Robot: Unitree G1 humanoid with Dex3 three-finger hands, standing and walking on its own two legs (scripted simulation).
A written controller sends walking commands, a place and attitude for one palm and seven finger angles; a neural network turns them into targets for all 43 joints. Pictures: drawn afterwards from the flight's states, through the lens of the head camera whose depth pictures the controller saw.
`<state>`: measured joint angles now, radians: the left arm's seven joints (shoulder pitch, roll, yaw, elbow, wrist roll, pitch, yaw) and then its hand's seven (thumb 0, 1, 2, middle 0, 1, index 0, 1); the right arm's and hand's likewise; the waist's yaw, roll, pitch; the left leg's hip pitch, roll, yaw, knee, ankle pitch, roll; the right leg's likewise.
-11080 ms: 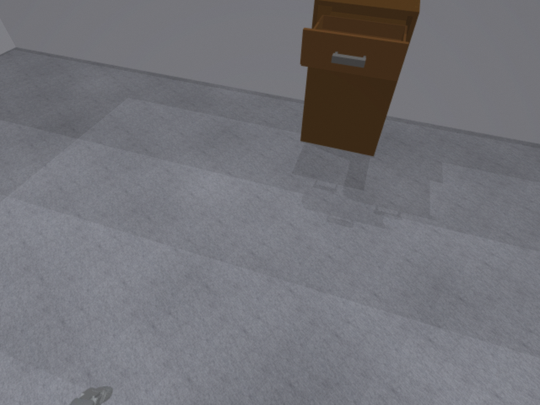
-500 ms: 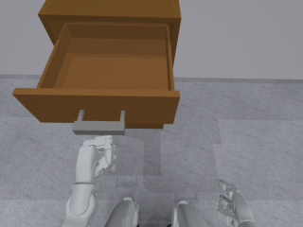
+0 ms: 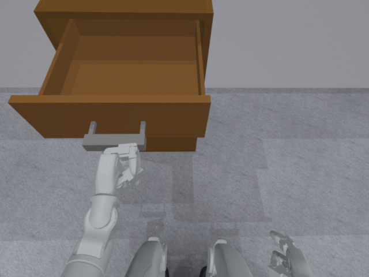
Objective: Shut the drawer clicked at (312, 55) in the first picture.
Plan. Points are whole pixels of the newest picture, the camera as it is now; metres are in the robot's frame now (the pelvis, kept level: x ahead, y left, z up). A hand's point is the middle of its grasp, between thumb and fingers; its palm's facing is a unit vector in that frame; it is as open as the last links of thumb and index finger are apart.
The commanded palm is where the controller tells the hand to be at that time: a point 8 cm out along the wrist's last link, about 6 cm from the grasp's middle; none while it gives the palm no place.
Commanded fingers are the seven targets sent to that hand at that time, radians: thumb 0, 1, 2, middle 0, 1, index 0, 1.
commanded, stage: push the drawer shut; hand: left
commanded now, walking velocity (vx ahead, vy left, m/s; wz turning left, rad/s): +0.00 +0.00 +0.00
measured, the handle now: (117, 133) +0.41 +0.16 +0.03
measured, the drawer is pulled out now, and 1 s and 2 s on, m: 0.27 0.15 0.02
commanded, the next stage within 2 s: none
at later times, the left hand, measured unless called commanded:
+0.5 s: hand (141, 137) +0.41 +0.11 +0.02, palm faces +0.00 -1.00 -0.06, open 3.2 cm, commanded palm +0.40 +0.16 +0.03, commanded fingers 0.00 0.90 0.90 -1.40 -1.60 -1.40 -1.60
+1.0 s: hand (143, 119) +0.46 +0.11 +0.02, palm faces +0.03 -1.00 -0.05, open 3.4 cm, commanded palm +0.45 +0.16 +0.03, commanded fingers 0.00 0.90 0.90 -1.40 -1.60 -1.40 -1.60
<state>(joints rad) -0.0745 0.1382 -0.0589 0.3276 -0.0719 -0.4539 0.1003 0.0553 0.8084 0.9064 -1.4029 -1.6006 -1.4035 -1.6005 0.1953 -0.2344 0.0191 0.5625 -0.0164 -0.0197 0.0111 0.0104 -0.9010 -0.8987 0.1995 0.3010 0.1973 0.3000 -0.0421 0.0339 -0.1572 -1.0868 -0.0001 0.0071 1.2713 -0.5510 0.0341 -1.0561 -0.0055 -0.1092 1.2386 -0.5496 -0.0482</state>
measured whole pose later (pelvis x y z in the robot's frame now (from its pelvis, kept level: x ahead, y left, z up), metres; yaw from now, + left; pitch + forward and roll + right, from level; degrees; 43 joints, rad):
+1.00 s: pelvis -0.01 +0.01 +0.00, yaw -2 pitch +24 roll -2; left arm -0.64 0.21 0.21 0.94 -0.03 -0.56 0.08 0.07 0.77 0.89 -1.40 -1.60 -1.40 -1.60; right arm 0.28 -0.24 0.01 0.64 -0.04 0.02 0.03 0.01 -0.90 -0.90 0.20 0.30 0.20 0.30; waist -0.13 0.03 -0.15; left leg -1.16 0.01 0.03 1.26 -0.53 0.05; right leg -1.14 0.01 -0.08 1.23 -0.51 -0.03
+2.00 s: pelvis +0.00 +0.01 -0.02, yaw -5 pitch +33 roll -5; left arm -1.15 0.53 0.42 1.28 0.08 -0.45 0.01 0.05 0.73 0.86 -1.40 -1.60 -1.40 -1.60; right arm 0.37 -0.25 0.07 0.62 -0.08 0.08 0.06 0.00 -0.90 -0.90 0.20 0.30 0.20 0.30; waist -0.28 0.06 -0.13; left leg -1.38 0.05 0.00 1.36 -0.56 0.05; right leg -1.33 0.04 -0.11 1.27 -0.51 -0.03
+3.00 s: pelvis -0.03 +0.02 -0.05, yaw -6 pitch +35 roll -8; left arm -1.36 0.69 0.40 1.34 0.14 -0.31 0.01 0.09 0.61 0.85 -1.40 -1.60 -1.40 -1.60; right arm 0.44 -0.24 0.12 0.63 -0.09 0.01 0.07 0.00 -0.90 -0.90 0.20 0.30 0.20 0.30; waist -0.36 0.07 -0.11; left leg -1.54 0.05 -0.03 1.43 -0.52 0.07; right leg -1.47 0.05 -0.14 1.30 -0.46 -0.03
